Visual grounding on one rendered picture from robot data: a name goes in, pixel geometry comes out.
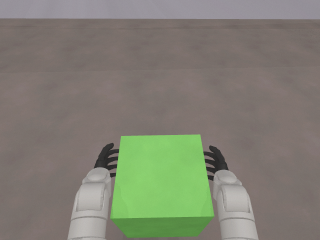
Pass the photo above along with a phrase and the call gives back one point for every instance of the robot left forearm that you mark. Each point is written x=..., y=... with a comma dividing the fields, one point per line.
x=91, y=205

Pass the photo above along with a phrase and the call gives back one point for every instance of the robot right forearm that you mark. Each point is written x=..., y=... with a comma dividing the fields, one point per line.
x=235, y=213

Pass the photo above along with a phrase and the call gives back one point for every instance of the right robot hand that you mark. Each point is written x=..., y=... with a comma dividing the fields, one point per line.
x=218, y=162

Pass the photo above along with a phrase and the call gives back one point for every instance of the left robot hand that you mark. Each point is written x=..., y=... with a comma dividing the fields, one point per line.
x=103, y=160

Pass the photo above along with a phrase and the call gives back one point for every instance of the carton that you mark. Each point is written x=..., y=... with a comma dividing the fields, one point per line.
x=161, y=187

